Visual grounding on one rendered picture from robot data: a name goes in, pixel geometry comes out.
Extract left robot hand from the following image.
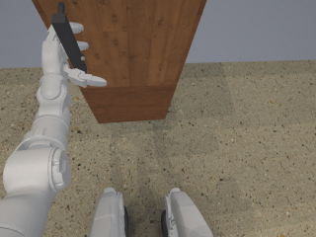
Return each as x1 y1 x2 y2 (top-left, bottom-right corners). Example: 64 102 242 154
41 22 108 88

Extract left robot forearm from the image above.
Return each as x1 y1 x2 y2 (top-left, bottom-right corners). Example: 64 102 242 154
3 74 72 193

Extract right robot shin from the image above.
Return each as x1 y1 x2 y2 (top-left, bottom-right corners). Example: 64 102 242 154
166 188 180 237

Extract robot left upper arm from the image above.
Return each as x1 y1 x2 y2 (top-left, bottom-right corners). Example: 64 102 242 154
0 146 71 237

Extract cupboard door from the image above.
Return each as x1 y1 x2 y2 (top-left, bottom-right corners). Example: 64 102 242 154
39 0 201 89

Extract left robot thigh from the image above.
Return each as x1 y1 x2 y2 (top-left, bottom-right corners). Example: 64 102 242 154
89 192 124 237

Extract handle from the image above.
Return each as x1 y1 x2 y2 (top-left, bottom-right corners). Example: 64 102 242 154
51 2 87 74

